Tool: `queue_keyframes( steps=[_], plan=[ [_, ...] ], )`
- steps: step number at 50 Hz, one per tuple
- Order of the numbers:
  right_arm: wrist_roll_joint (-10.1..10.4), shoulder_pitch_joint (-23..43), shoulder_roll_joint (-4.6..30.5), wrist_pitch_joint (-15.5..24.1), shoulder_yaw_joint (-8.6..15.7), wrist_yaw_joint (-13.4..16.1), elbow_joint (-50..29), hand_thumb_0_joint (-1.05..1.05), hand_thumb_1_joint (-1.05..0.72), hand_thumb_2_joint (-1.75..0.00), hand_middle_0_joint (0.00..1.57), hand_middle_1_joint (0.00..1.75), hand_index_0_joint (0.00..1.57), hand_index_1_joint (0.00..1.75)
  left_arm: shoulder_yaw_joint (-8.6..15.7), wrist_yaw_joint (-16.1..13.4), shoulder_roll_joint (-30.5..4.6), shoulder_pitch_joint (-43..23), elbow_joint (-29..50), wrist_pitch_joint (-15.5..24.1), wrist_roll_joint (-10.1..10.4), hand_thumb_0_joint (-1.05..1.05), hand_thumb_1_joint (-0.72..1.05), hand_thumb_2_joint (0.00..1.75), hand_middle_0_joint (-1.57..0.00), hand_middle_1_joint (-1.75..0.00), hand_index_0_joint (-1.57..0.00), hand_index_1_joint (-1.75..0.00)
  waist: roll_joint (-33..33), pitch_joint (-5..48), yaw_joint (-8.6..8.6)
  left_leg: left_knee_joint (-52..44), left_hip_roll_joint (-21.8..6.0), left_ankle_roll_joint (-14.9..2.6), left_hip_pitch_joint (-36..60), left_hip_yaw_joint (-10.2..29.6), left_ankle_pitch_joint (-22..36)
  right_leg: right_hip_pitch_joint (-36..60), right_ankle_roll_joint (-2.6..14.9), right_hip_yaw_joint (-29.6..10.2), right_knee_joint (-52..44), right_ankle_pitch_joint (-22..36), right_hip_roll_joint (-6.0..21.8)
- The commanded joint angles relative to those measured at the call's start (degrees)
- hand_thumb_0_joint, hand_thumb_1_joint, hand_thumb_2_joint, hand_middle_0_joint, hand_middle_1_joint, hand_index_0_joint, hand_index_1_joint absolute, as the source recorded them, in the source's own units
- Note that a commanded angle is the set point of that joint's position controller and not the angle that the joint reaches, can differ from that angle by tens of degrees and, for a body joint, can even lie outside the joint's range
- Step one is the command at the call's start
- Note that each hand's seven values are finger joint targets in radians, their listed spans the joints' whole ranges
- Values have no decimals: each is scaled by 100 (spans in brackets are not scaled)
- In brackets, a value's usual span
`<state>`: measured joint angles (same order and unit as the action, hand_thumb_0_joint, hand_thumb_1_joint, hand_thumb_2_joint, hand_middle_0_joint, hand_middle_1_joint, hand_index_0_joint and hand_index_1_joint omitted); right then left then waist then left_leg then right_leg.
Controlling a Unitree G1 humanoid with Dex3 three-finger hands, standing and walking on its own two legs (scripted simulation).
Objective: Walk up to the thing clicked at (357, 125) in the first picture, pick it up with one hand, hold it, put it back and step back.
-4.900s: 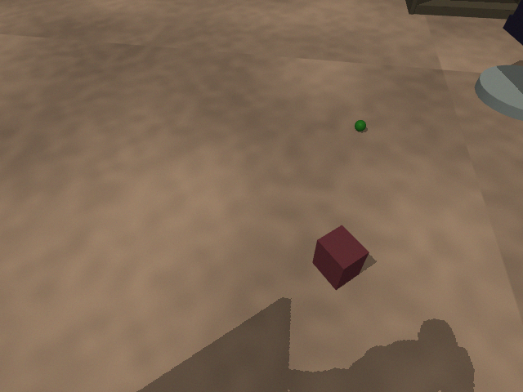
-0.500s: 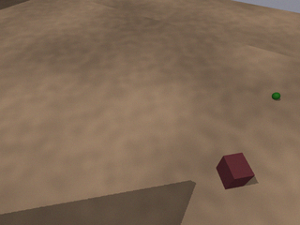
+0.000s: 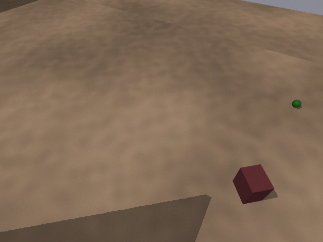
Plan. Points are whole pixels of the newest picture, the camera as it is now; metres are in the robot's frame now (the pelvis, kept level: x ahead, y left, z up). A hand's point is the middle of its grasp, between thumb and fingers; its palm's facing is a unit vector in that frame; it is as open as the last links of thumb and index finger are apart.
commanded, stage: stand
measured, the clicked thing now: (296, 103) +1.32 -1.13 -0.75
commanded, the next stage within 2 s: walk up in 0.40 s
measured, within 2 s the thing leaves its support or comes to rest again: neither
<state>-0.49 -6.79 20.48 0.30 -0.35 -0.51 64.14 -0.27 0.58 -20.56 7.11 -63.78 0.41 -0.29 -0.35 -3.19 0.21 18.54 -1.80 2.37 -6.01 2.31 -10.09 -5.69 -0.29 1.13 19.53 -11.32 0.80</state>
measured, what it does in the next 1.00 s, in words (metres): walks ahead: left foot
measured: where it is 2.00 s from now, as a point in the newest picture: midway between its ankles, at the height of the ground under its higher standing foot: (165, 175)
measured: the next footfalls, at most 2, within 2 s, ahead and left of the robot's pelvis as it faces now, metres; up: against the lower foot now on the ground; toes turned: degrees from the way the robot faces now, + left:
left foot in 0.66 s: +0.14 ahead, +0.17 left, +0.00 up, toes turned +6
right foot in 1.08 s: +0.38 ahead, -0.11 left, +0.00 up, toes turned -6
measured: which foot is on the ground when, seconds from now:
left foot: down 0.00-0.50, up 0.52-0.64, down 0.66-1.00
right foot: down 0.00-0.68, up 0.70-1.00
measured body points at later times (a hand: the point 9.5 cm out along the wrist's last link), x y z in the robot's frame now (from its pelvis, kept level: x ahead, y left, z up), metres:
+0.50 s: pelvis +0.01 +0.00 +0.00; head +0.01 +0.00 +0.45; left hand +0.07 +0.32 -0.13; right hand +0.07 -0.31 -0.13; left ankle +0.00 +0.14 -0.74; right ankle -0.01 -0.12 -0.74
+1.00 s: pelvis +0.17 +0.04 -0.01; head +0.18 +0.04 +0.44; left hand +0.25 +0.37 -0.12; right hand +0.19 -0.29 -0.12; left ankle +0.10 +0.17 -0.75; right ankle +0.30 -0.10 -0.72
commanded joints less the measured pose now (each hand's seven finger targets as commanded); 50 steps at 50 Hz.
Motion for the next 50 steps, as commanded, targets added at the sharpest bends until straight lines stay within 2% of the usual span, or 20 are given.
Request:
queue_keyframes(
  steps=[1,8,19,20,21,23,25,26,29,30,32,33,34,35,36,38,41,44,47,50],
  plan=[
    [9,199,1201,115,253,95,-313,0,-90,-90,20,30,20,30,249,-94,-1231,-174,323,134,-4,0,90,90,-20,-30,-20,-30,19,418,10,-224,-536,-294,69,331,909,48,158,-509,-365,860,646],
    [-14,146,1177,100,246,92,-319,0,-90,-90,20,30,20,30,266,-92,-1244,-245,326,118,-28,0,90,90,-20,-30,-20,-30,75,302,-27,-281,-511,-302,-98,321,441,-7,171,-564,-455,419,662],
    [2,168,1194,122,243,100,-321,0,-90,-90,20,30,20,30,269,-92,-1247,-201,313,124,-17,0,90,90,-20,-30,-20,-30,16,400,-7,-242,-544,-301,4,353,799,50,158,-540,-369,729,651],
    [-97,-225,1686,229,635,-54,-592,0,-90,-90,20,30,20,30,698,94,-1791,92,575,204,-122,0,90,90,-20,-30,-20,-30,126,1074,21,223,-318,-758,-102,392,-2248,308,395,-462,110,-2193,413],
    [-156,-84,1789,236,695,-122,-617,0,-90,-90,20,30,20,30,720,149,-1773,187,560,210,-178,0,90,90,-20,-30,-20,-30,-78,597,118,283,-392,-835,-765,557,-3085,-92,519,-741,226,-3057,582],
    [-169,377,1516,257,689,-190,-948,0,-90,-90,20,30,20,30,786,215,-1709,359,666,248,-179,0,90,90,-20,-30,-20,-30,115,-152,355,782,-348,-779,-1902,474,-2459,-154,789,-1330,42,-3142,955],
    [-167,800,1247,311,673,-198,-1176,0,-90,-90,20,30,20,30,913,188,-2012,808,626,324,-219,0,90,90,-20,-30,-20,-30,1039,-528,736,2333,24,-438,-3438,-344,-1555,912,1399,-2528,-1122,-2854,1950],
    [-168,786,1280,332,674,-190,-1234,0,-90,-90,20,30,20,30,944,183,-2153,824,726,356,-238,0,90,90,-20,-30,-20,-30,922,-500,718,2583,-235,-423,-3625,-10,-1709,965,1633,-2884,-1321,-2695,2356],
    [-123,97,1442,382,780,-336,-1177,0,-90,-90,20,30,20,30,919,218,-2111,61,1121,364,-272,0,90,90,-20,-30,-20,-30,1086,-278,187,2159,-553,-396,-2346,150,-1718,55,1333,-1904,-1138,-2680,1870],
    [-127,-113,1403,410,809,-355,-1110,0,-90,-90,20,30,20,30,881,248,-2021,-107,1226,349,-257,0,90,90,-20,-30,-20,-30,1192,-263,57,1711,-461,-406,-1766,13,-1601,-287,1194,-1482,-966,-2319,1624],
    [-165,-935,1344,437,905,-340,-872,0,-90,-90,20,30,20,30,799,301,-1830,-399,1343,288,-182,0,90,90,-20,-30,-20,-30,879,-45,-416,771,-68,-238,-250,-659,-411,-1160,877,-487,-90,-2010,1005],
    [-205,-1544,1500,449,1023,-268,-664,0,-90,-90,20,30,20,30,720,320,-1547,-306,1384,255,-179,0,90,90,-20,-30,-20,-30,130,242,-701,659,90,-209,1056,-668,-218,-2033,720,-92,982,-1882,676],
    [-263,-2195,1978,474,1190,-180,-552,0,-90,-90,20,30,20,30,593,334,-1101,83,1431,243,-160,0,90,90,-20,-30,-20,-30,-1546,641,-932,-11,-539,-444,2092,463,-1624,-2974,546,453,2965,-2031,50],
    [-316,-2077,2494,527,1224,-154,-788,0,-90,-90,20,30,20,30,556,293,-994,149,1477,233,-93,0,90,90,-20,-30,-20,-30,-1880,487,-856,-1185,-2027,-1028,1592,3478,-3810,-3897,364,-292,4276,-2278,-611],
    [-97,-1393,2493,505,1203,-166,-1064,0,-90,-90,20,30,20,30,647,238,-1582,-34,1469,237,-142,0,90,90,-20,-30,-20,-30,-839,-36,-607,-1434,-2370,-1477,485,3738,-4177,-3505,391,-1129,4436,-1957,-3],
    [-59,-715,1985,540,965,-158,-1314,0,-90,-90,20,30,20,30,641,279,-1642,465,1185,274,12,0,90,90,-20,-30,-20,-30,-373,-267,-98,-935,-1820,-1438,437,2140,-2920,-3424,309,-1043,4273,-1113,287],
    [-36,-729,1779,594,864,-154,-1401,0,-90,-90,20,30,20,30,658,365,-1667,694,1053,277,-47,0,90,90,-20,-30,-20,-30,-655,-336,-77,-1065,-1477,-1330,-22,983,-1835,-2909,39,-678,3511,-607,452],
    [-46,-866,1854,613,883,-179,-1500,0,-90,-90,20,30,20,30,648,466,-1594,358,1248,253,-86,0,90,90,-20,-30,-20,-30,-690,-475,-162,-1189,-1459,-1457,-105,546,-1536,-2762,-82,-389,2718,-388,560],
    [-36,-777,1905,620,887,-190,-1608,0,-90,-90,20,30,20,30,646,541,-1526,24,1421,269,-68,0,90,90,-20,-30,-20,-30,-724,-564,-158,-1116,-1280,-1361,-401,115,-1492,-2233,18,-144,1944,146,624],
    [-35,-830,1911,584,893,-183,-1652,0,-90,-90,20,30,20,30,666,531,-1429,-19,1459,295,-89,0,90,90,-20,-30,-20,-30,-734,-315,-112,-615,-1219,-1258,-369,-124,-362,-1558,138,234,1654,395,443]
  ],
)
